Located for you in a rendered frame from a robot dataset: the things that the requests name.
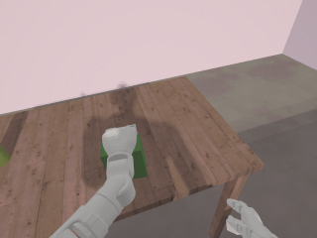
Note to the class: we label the left robot upper arm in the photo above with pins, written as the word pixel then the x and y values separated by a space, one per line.
pixel 66 234

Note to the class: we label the table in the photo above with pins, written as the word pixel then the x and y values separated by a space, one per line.
pixel 55 164

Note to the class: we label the right robot forearm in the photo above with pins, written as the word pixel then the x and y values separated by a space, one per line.
pixel 259 231

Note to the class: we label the left robot forearm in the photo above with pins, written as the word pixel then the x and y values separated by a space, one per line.
pixel 93 219

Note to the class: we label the robot right hand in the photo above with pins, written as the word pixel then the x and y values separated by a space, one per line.
pixel 248 217

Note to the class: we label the sponge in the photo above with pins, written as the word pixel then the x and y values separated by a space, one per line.
pixel 139 159

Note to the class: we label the robot left hand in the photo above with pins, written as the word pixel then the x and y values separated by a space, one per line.
pixel 122 139

